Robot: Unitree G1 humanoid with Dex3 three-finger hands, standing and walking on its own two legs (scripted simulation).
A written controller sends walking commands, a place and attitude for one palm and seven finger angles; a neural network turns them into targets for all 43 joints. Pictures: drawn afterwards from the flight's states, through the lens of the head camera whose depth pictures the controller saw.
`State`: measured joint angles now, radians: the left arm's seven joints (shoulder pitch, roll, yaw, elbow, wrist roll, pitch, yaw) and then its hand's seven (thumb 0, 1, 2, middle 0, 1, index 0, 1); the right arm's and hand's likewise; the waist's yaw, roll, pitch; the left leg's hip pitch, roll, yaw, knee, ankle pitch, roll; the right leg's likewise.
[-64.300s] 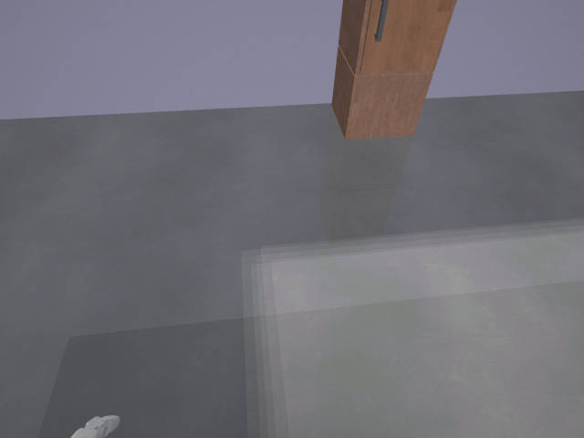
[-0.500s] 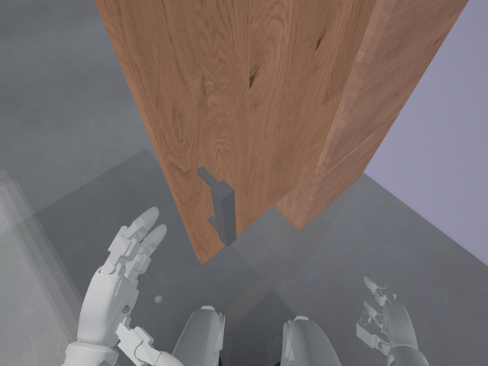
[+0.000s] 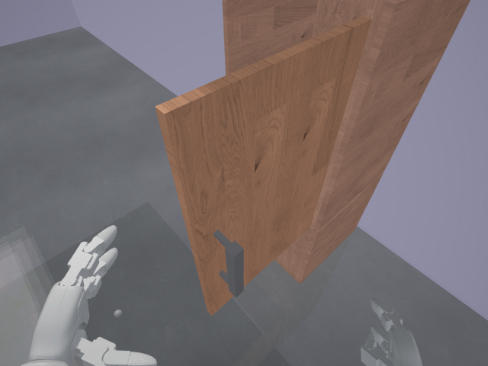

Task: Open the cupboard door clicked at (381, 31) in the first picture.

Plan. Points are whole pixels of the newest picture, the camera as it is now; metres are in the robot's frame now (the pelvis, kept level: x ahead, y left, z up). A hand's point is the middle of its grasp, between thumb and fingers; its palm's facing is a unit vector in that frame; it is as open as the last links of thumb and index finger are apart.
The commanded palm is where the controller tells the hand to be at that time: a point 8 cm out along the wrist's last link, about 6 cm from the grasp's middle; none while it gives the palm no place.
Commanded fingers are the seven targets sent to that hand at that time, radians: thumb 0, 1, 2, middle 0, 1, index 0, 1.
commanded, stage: draw the hand back to the body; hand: left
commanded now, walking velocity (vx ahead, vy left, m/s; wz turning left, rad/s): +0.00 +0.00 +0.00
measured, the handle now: (228, 264) +0.31 +0.06 -0.03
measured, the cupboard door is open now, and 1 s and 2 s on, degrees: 91 91 91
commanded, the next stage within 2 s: step back with the hand held close in 0.96 s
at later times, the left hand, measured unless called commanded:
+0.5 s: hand (34, 244) +0.21 +0.24 +0.20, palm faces +0.40 -0.80 -0.43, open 10.0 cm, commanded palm +0.16 +0.29 +0.22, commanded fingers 0.00 0.80 0.86 -0.20 -0.30 -0.20 -0.30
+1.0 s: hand (20, 232) +0.21 +0.24 +0.23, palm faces +0.45 -0.80 -0.41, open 7.4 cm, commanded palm +0.16 +0.28 +0.24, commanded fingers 0.00 0.90 0.90 -0.20 -0.30 -0.20 -0.30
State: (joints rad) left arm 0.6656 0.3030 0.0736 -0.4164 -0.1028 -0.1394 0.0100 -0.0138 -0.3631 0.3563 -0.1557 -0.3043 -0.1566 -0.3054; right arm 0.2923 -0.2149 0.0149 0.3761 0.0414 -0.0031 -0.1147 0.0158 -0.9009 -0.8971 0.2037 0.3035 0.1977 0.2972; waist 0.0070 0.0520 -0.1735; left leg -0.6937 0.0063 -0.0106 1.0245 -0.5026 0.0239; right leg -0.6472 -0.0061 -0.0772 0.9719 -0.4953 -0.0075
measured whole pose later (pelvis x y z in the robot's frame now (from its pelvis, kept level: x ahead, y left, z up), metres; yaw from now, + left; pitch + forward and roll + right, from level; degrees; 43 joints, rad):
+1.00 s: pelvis +0.02 -0.01 +0.06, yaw -1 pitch -4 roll +0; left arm 0.48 0.35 0.33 -0.42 -0.07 -0.07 0.12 0.01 0.89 0.90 -0.21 -0.31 -0.21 -0.31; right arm 0.20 -0.23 0.02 0.63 0.01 -0.12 -0.10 0.02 -0.90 -0.90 0.20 0.30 0.20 0.30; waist 0.06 0.07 0.02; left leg -0.10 0.01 0.02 0.46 -0.27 0.01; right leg -0.08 0.01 -0.05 0.43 -0.27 -0.02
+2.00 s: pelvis -0.10 +0.02 +0.05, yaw +2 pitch +0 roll -4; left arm 0.51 0.46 0.45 -0.56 -0.01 -0.21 0.16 0.01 0.89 0.90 -0.21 -0.31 -0.21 -0.31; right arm 0.23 -0.21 -0.01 0.59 -0.01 -0.07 -0.09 0.02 -0.90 -0.90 0.21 0.30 0.20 0.30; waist -0.04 0.03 0.06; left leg -0.45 0.01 -0.04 0.56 -0.10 0.06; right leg -0.39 0.07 -0.02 0.79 -0.33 0.01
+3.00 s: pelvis -0.26 -0.02 +0.06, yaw +1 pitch +0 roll +0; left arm 0.55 0.44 0.46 -0.44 -0.01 -0.22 0.17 0.01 0.89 0.90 -0.21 -0.31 -0.21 -0.31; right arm 0.30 -0.18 0.00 0.66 -0.01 -0.14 -0.08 0.02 -0.90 -0.90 0.20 0.30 0.20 0.30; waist -0.04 -0.02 -0.03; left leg -0.16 0.00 0.05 0.51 -0.35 0.02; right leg -0.34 0.00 -0.07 0.65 -0.34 -0.01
